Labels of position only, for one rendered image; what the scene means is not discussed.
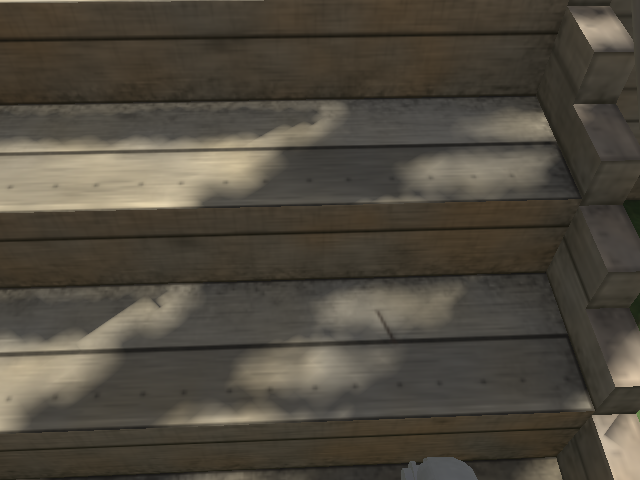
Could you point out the right robot thigh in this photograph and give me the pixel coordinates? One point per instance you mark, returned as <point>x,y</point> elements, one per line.
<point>438,468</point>

